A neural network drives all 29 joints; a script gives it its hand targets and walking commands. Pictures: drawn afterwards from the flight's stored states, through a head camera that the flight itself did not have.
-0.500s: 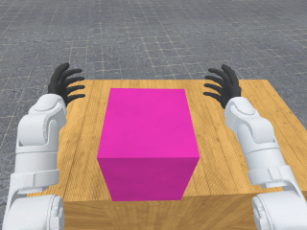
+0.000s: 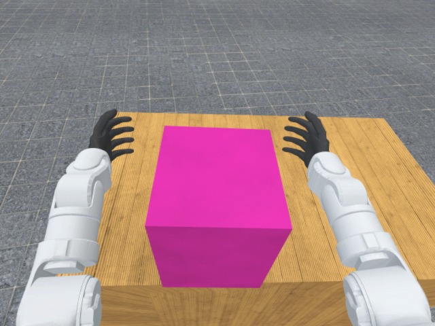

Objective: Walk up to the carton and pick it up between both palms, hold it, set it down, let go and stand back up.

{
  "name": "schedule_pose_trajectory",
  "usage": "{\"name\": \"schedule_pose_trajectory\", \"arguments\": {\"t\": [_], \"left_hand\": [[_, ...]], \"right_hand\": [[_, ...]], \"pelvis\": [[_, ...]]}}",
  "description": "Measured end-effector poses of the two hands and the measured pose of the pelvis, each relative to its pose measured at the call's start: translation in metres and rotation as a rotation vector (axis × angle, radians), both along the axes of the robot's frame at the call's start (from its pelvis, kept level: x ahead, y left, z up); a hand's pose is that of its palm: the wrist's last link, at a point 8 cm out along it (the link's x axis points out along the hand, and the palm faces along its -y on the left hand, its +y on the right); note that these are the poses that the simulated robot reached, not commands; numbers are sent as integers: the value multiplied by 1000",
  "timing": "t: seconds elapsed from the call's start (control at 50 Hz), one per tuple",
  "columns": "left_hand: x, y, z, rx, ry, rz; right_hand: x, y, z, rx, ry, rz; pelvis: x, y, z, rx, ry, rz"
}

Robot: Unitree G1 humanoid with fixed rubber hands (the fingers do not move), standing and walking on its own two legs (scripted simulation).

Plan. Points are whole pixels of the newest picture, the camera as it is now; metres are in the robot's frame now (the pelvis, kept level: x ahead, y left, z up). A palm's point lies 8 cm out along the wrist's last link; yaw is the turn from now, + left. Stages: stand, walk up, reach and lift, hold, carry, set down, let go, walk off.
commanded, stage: reach and lift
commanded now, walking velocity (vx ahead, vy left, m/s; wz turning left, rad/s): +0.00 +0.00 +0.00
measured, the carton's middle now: (214, 211) +0.33 +0.00 +0.03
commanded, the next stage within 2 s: none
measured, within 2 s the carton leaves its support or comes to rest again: neither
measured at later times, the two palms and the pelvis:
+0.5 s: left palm (119, 177) +0.38 +0.19 +0.07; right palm (289, 175) +0.39 -0.15 +0.07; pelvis -0.01 +0.00 +0.00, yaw +0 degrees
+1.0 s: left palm (142, 174) +0.39 +0.14 +0.08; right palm (286, 171) +0.39 -0.14 +0.08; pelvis -0.01 +0.00 +0.00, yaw -1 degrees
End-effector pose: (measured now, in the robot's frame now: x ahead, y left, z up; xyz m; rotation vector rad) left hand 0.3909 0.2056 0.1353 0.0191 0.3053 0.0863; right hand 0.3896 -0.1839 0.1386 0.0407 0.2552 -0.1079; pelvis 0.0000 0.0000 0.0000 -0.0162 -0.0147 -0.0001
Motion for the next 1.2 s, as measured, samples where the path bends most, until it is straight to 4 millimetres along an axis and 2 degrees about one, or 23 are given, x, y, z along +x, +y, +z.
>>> {"name": "schedule_pose_trajectory", "arguments": {"t": [0.1, 0.28, 0.48, 0.58, 0.74, 0.98, 1.2], "left_hand": [[-8, -4, -23, -1, 6, 7], [1, -14, -29, 19, -26, 16], [-6, -19, -61, 6, -37, 38], [-7, -19, -63, 6, -45, 41], [-3, -27, -53, 7, -65, 27], [0, -61, -60, -21, -68, 7], [-1, -59, -59, -19, -73, 33]], "right_hand": [[-5, 9, -25, 4, -7, -4], [5, 17, -38, -29, -10, -7], [1, 30, -64, -40, 3, 15], [4, 36, -61, -34, -14, 17], [6, 39, -55, -39, -8, 6], [5, 40, -56, -31, -7, -20], [5, 40, -56, -27, -13, -24]], "pelvis": [[-5, 1, -1, -1, 21, -3], [-9, 1, -2, 2, 62, -6], [-5, -1, -3, 0, 75, -7], [-7, -1, -4, -4, 86, -5], [-9, 2, -4, -5, 91, -4], [-11, 4, -4, -1, 103, -20], [-13, 5, -3, 2, 102, -33]]}}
